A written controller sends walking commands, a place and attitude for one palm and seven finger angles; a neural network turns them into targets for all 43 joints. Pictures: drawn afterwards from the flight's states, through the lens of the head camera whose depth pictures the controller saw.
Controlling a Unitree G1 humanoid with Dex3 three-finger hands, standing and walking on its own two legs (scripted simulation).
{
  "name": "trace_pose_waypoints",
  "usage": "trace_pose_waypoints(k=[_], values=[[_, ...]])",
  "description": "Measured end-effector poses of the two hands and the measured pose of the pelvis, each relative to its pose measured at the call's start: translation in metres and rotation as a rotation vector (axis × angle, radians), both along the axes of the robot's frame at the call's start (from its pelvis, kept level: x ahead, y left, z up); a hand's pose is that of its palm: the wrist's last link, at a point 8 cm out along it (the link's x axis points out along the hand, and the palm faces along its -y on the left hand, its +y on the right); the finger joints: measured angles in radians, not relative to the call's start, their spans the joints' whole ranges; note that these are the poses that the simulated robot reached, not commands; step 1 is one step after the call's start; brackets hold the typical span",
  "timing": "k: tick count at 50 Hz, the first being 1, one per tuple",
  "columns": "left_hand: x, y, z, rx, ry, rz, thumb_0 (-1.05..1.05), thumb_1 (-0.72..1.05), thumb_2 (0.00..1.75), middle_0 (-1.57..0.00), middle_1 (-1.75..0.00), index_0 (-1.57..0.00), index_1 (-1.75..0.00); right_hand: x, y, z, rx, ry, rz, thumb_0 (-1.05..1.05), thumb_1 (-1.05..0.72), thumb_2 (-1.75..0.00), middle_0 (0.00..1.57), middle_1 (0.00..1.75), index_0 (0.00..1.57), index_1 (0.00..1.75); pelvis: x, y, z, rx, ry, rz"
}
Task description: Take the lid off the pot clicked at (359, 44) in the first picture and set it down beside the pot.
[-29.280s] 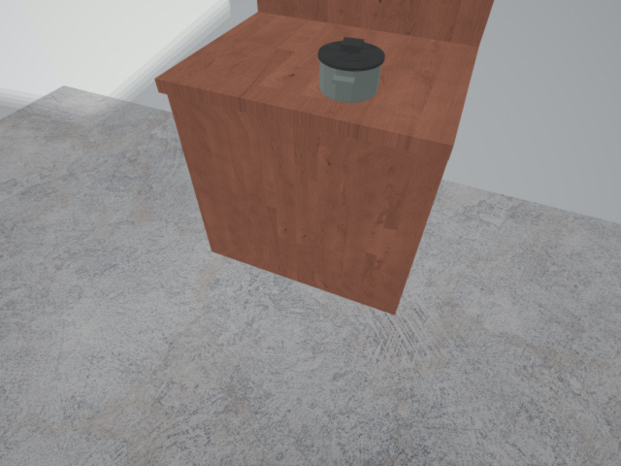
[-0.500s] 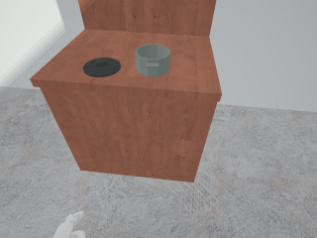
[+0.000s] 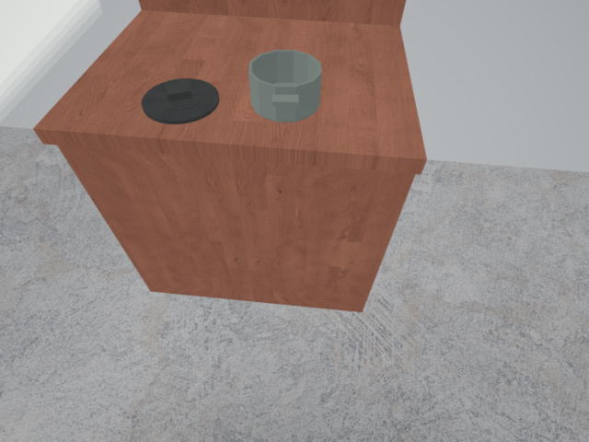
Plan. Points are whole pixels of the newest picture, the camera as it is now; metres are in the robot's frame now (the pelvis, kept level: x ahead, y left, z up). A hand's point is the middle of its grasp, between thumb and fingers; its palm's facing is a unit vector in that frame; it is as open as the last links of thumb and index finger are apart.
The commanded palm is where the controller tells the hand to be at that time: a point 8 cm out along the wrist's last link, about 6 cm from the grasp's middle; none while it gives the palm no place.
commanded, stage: let the arm hang, fingers relaxed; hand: left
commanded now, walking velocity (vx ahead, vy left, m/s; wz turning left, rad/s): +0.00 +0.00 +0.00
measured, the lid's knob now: (178, 90) +0.77 +0.30 +0.04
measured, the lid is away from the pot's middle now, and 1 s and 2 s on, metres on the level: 0.23 0.23 0.23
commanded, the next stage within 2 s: look to check the result in 0.40 s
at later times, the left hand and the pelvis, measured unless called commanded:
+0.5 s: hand out of the picture +0.06 +0.18 -0.17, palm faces +0.02 -0.98 -0.21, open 7.3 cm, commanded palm none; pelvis +0.02 +0.00 +0.00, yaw -1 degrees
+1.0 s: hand out of the picture +0.05 +0.18 -0.18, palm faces +0.01 -0.98 -0.21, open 7.3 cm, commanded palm none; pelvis +0.02 +0.00 +0.00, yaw -2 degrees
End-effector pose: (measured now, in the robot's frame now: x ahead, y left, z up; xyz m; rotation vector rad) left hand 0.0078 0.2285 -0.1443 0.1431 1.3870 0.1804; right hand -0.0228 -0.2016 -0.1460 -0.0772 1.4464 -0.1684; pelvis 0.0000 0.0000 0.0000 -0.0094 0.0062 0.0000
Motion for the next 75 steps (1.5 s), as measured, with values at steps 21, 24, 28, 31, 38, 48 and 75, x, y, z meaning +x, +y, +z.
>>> trace_pose_waypoints(k=[21,24,28,31,38,48,75], values=[[0.058,0.002,0.004,0.007,-0.095,-0.043,0.00,0.92,0.90,-0.20,-0.30,-0.20,-0.30,0.020,-0.007,-0.001,-0.024,-0.031,-0.036,0.01,-0.91,-0.89,0.20,0.30,0.20,0.30,0.015,0.005,0.000,0.007,-0.012,-0.021],[0.051,0.002,0.003,0.010,-0.072,-0.039,0.00,0.92,0.90,-0.20,-0.30,-0.20,-0.30,0.020,-0.008,-0.002,-0.021,-0.025,-0.038,0.01,-0.91,-0.89,0.20,0.30,0.20,0.30,0.017,0.004,0.000,0.006,-0.013,-0.023],[0.042,0.002,0.002,0.011,-0.037,-0.035,0.00,0.92,0.90,-0.20,-0.30,-0.20,-0.30,0.021,-0.008,-0.002,-0.018,-0.017,-0.039,0.00,-0.91,-0.89,0.20,0.30,0.20,0.30,0.018,0.003,0.000,0.005,-0.012,-0.026],[0.035,0.000,0.002,0.009,-0.015,-0.032,0.00,0.92,0.90,-0.20,-0.30,-0.20,-0.30,0.021,-0.008,-0.002,-0.017,-0.011,-0.039,0.00,-0.91,-0.89,0.20,0.30,0.20,0.30,0.020,0.002,0.000,0.004,-0.010,-0.027],[0.028,-0.004,0.000,0.002,0.013,-0.026,0.00,0.92,0.90,-0.20,-0.30,-0.20,-0.30,0.023,-0.009,-0.001,-0.021,-0.006,-0.043,0.00,-0.91,-0.89,0.20,0.30,0.20,0.30,0.022,0.001,0.000,0.003,-0.008,-0.031],[0.034,-0.003,0.000,0.004,-0.004,-0.031,0.01,0.93,0.90,-0.20,-0.30,-0.20,-0.30,0.024,-0.009,-0.001,-0.023,-0.011,-0.050,0.00,-0.91,-0.89,0.20,0.30,0.20,0.30,0.024,0.001,0.000,0.002,-0.012,-0.033],[0.033,0.002,0.002,0.005,-0.018,-0.041,0.01,0.93,0.90,-0.20,-0.30,-0.20,-0.30,0.004,0.001,0.000,-0.013,0.009,-0.064,0.00,-0.91,-0.89,0.20,0.30,0.20,0.30,0.018,0.005,0.002,0.004,-0.018,-0.038]])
